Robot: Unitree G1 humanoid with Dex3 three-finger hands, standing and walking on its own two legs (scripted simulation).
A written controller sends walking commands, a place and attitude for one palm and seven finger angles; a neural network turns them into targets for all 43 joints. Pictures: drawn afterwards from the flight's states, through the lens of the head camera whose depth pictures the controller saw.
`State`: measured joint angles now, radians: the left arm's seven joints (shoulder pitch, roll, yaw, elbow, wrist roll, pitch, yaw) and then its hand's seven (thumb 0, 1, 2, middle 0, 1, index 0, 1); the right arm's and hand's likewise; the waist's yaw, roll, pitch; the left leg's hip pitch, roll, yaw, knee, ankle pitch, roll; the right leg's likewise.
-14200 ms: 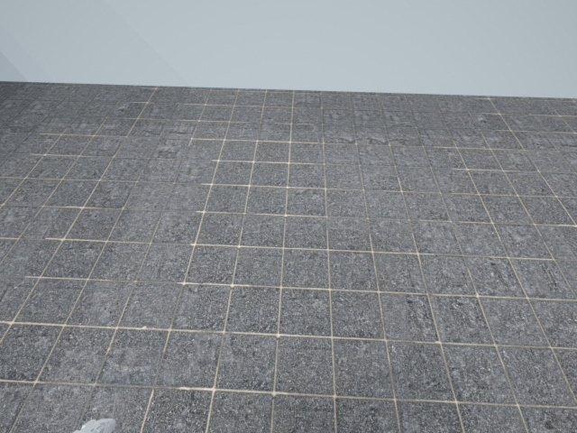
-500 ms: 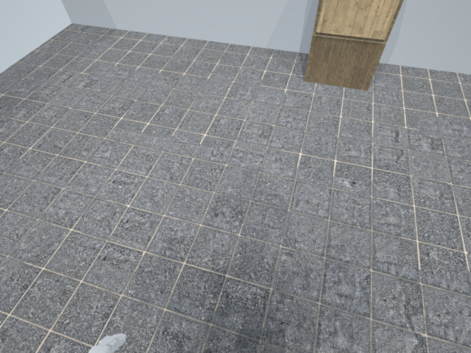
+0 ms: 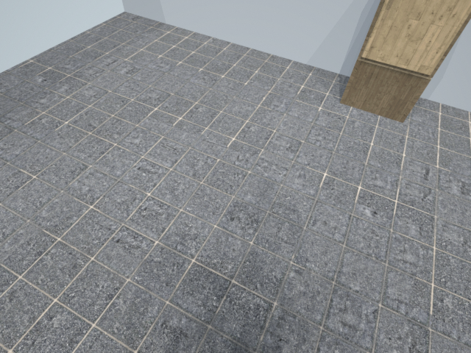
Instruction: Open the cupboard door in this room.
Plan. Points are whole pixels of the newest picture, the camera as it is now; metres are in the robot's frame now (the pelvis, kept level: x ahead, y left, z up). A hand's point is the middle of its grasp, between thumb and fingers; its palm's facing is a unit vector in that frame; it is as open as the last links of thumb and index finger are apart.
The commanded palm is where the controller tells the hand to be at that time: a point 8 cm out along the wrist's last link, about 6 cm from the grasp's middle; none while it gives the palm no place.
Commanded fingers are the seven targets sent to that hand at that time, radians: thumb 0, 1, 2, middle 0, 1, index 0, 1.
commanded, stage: stand and wait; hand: left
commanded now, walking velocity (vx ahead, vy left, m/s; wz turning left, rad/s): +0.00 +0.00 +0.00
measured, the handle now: out of the picture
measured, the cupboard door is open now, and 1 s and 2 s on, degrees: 0 0 0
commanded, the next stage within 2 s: turn or walk to find it in 1.82 s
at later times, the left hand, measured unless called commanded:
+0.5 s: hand out of the picture +0.00 +0.16 -0.17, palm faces +0.04 -0.98 -0.19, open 7.3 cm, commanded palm none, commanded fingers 0.00 0.90 0.90 -0.20 -0.30 -0.20 -0.30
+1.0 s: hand out of the picture -0.03 +0.16 -0.17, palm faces +0.03 -0.98 -0.18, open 7.4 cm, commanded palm none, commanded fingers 0.00 0.90 0.90 -0.20 -0.30 -0.20 -0.30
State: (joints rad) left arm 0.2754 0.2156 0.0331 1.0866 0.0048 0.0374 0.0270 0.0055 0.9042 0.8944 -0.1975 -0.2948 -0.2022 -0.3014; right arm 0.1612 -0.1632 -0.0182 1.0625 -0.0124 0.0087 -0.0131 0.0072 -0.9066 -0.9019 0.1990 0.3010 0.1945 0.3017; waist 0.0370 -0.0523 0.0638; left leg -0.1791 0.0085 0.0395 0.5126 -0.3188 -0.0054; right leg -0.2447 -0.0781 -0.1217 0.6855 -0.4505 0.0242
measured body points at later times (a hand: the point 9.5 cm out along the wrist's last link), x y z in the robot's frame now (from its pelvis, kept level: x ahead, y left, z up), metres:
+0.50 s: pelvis -0.01 -0.02 +0.01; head -0.01 -0.02 +0.46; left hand +0.00 +0.21 -0.15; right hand -0.02 -0.25 -0.15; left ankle -0.03 +0.13 -0.73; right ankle -0.01 -0.12 -0.73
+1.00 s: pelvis -0.02 -0.01 +0.01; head -0.02 -0.01 +0.46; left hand -0.03 +0.21 -0.15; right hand -0.04 -0.22 -0.15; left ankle -0.03 +0.13 -0.73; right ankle -0.01 -0.12 -0.73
